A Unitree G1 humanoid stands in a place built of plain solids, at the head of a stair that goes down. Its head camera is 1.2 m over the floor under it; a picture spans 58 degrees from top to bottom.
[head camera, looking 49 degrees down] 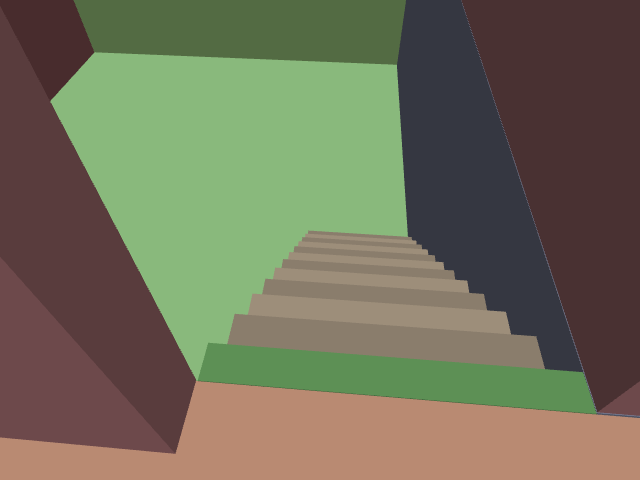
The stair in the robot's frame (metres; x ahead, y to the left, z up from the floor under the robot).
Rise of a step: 0.20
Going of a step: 0.23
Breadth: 1.11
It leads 5 degrees to the right of straight ahead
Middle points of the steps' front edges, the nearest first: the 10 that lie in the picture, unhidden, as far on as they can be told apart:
0.58 -0.21 0.00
0.81 -0.23 -0.20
1.04 -0.25 -0.41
1.27 -0.27 -0.61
1.50 -0.29 -0.82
1.72 -0.31 -1.02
1.95 -0.33 -1.23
2.18 -0.35 -1.43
2.41 -0.37 -1.64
2.64 -0.39 -1.84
